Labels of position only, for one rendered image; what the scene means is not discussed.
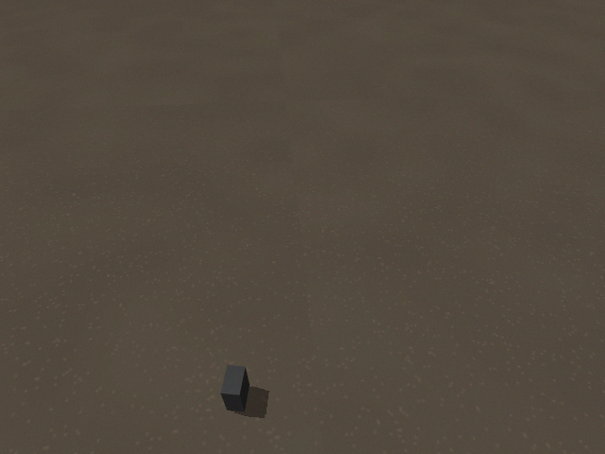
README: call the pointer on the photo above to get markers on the carton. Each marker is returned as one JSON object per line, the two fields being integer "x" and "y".
{"x": 235, "y": 388}

